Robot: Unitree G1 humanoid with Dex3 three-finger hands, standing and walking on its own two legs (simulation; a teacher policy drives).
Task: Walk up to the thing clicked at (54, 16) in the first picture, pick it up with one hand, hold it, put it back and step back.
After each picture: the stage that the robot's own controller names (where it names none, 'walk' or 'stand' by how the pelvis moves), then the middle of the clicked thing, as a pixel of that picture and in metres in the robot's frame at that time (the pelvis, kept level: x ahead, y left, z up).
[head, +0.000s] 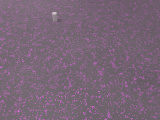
stand; (54, 16) +1.88 +0.43 -0.72
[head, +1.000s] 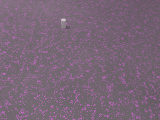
walk; (63, 23) +1.77 +0.22 -0.71
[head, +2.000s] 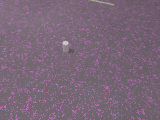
walk; (65, 46) +1.18 +0.19 -0.72
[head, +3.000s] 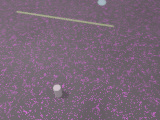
walk; (57, 90) +0.70 +0.24 -0.70
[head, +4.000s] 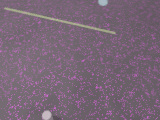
walk; (47, 117) +0.38 +0.27 -0.69
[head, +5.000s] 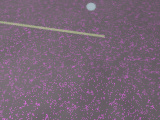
stand; out of the picture +0.34 +0.37 -0.70
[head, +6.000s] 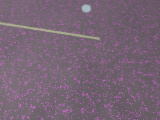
stand; out of the picture +0.33 +0.36 -0.72
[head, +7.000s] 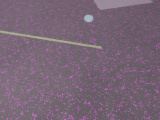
stand; out of the picture +0.32 +0.36 -0.72
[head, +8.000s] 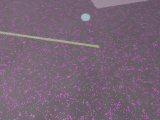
stand; out of the picture +0.31 +0.37 -0.72
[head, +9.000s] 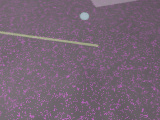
stand; out of the picture +0.30 +0.37 -0.72
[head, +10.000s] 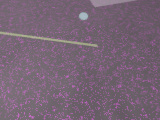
go down; out of the picture +0.29 +0.37 -0.72
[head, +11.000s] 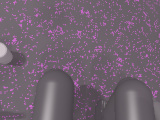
go down; (1, 53) +0.39 +0.37 -0.31
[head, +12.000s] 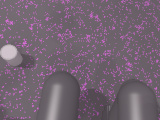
approach; (12, 56) +0.39 +0.36 -0.30
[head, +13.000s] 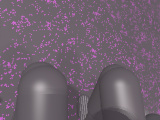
close in; out of the picture +0.37 +0.37 -0.22
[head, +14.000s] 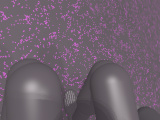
close in; out of the picture +0.36 +0.38 -0.21
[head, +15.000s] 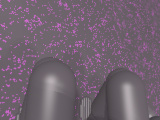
go down; out of the picture +0.37 +0.37 -0.23
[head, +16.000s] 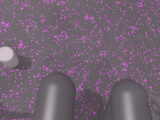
go down; (8, 57) +0.39 +0.35 -0.30
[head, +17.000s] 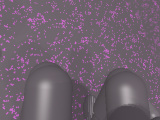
go down; out of the picture +0.38 +0.37 -0.24
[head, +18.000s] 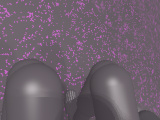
approach; out of the picture +0.36 +0.38 -0.21
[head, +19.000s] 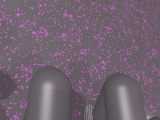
lift; out of the picture +0.30 +0.37 -0.14
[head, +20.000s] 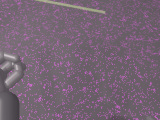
close; out of the picture +0.14 +0.37 -0.61
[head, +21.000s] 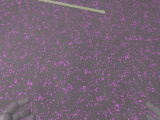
lift; out of the picture +0.15 +0.37 -0.61
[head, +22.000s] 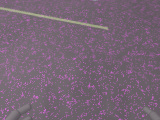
close in; out of the picture +0.13 +0.37 -0.65
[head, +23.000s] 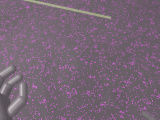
stand; out of the picture +0.14 +0.37 -0.61
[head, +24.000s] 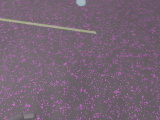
close; out of the picture +0.12 +0.38 -0.67
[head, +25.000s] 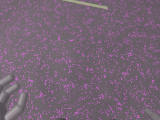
hold; out of the picture +0.15 +0.39 -0.60
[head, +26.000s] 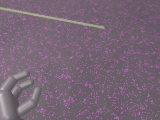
close; out of the picture +0.14 +0.39 -0.65
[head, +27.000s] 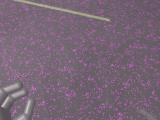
hold; out of the picture +0.15 +0.40 -0.62
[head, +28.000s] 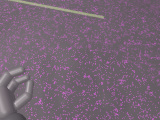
hold; out of the picture +0.15 +0.41 -0.63
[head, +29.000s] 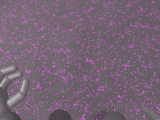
close; out of the picture +0.16 +0.42 -0.56
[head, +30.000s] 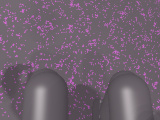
stand; out of the picture +0.19 +0.44 -0.28
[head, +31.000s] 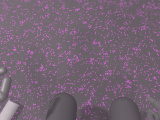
hold; (8, 112) +0.21 +0.43 -0.47
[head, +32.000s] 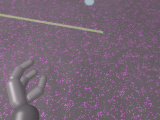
close; out of the picture +0.16 +0.45 -0.68
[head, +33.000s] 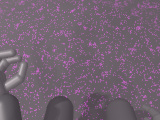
close; (1, 115) +0.20 +0.46 -0.49
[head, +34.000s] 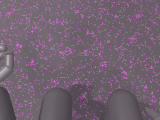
close; out of the picture +0.22 +0.47 -0.43
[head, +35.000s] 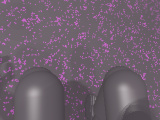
hold; out of the picture +0.20 +0.49 -0.26
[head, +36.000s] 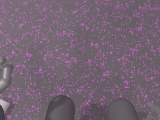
close; out of the picture +0.23 +0.48 -0.49
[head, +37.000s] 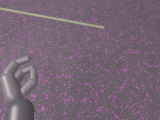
hold; out of the picture +0.19 +0.50 -0.67
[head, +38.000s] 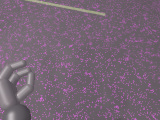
close; out of the picture +0.20 +0.51 -0.63
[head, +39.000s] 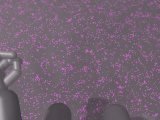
hold; out of the picture +0.22 +0.52 -0.53
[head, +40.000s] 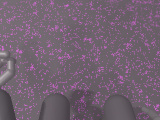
stand; out of the picture +0.24 +0.53 -0.46
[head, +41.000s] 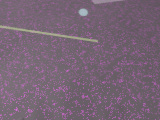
stand; out of the picture +0.20 +0.52 -0.67
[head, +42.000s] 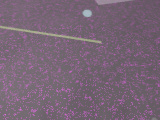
stand; out of the picture +0.20 +0.54 -0.68
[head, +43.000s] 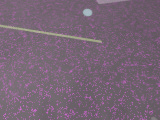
stand; out of the picture +0.20 +0.54 -0.68
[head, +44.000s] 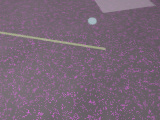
stand; out of the picture +0.21 +0.55 -0.74
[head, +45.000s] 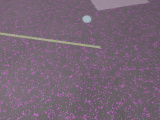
stand; out of the picture +0.19 +0.58 -0.75
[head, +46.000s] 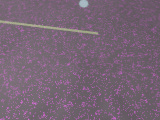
walk; out of the picture +0.19 +0.60 -0.74
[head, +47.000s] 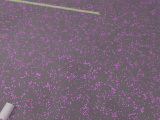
walk; (6, 111) +0.37 +0.57 -0.72
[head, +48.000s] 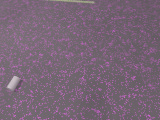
walk; (13, 83) +0.64 +0.68 -0.72
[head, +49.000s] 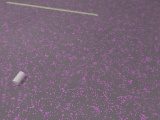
stand; (19, 78) +0.82 +0.63 -0.74
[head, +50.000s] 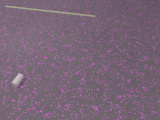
stand; (18, 80) +0.84 +0.64 -0.75
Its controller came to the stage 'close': yes
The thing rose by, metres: 0.11
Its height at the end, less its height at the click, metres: -0.02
